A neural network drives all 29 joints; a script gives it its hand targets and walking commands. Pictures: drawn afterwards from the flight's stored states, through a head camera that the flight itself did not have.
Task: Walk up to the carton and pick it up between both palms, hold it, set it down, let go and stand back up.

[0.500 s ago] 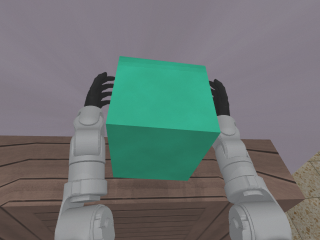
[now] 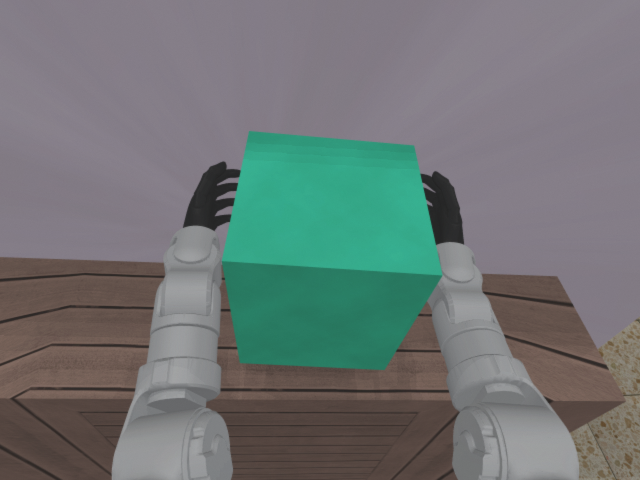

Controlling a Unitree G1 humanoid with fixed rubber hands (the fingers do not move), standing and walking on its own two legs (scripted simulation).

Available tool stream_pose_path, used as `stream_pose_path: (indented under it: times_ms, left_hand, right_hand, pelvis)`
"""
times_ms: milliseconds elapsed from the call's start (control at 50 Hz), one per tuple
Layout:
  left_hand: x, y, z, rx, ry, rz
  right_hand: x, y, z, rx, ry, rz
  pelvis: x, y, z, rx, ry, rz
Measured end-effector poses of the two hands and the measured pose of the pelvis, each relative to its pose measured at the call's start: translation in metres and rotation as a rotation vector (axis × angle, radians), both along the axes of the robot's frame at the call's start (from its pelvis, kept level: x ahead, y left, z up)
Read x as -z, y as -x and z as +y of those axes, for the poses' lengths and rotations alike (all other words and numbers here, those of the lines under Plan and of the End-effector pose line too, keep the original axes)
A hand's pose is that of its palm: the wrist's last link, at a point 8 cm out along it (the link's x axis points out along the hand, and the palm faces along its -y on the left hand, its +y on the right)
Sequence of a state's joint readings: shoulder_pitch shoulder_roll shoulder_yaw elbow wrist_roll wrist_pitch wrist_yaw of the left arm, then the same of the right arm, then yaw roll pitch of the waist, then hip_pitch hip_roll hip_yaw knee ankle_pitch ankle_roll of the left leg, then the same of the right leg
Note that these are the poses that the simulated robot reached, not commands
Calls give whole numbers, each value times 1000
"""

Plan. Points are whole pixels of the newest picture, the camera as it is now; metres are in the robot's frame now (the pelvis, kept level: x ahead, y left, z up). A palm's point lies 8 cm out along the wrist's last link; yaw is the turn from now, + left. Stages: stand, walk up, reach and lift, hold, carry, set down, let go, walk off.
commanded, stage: set down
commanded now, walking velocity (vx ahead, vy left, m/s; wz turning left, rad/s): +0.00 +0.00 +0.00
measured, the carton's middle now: (322, 260) +0.38 +0.03 +0.07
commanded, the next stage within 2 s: none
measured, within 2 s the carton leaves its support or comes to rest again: rests again in 1.26 s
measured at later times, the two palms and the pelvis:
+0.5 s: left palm (198, 245) +0.38 +0.19 +0.09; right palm (425, 247) +0.41 -0.11 +0.09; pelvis +0.01 +0.00 +0.00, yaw +0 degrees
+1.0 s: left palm (201, 260) +0.37 +0.19 +0.06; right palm (423, 257) +0.40 -0.11 +0.08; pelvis +0.01 +0.00 +0.00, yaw -1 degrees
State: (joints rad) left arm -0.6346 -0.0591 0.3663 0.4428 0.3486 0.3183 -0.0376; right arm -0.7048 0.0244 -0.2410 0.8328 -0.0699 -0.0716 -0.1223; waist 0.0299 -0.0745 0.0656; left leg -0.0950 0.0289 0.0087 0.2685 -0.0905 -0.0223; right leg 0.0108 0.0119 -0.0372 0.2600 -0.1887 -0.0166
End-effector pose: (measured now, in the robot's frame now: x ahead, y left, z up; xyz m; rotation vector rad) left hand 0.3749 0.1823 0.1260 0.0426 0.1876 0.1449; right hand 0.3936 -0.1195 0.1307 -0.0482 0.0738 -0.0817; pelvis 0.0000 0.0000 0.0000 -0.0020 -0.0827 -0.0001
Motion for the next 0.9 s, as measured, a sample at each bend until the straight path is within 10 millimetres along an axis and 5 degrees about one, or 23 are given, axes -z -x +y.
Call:
stream_pose_path:
  times_ms: [240,900]
  left_hand:
    - [28,2,8,-28,32,40]
    - [59,1,10,-38,29,78]
  right_hand:
    - [17,-8,9,-30,21,41]
    - [50,-10,10,-40,27,77]
  pelvis:
    - [0,-6,-5,-2,-2,24]
    - [-1,-6,3,18,2,121]
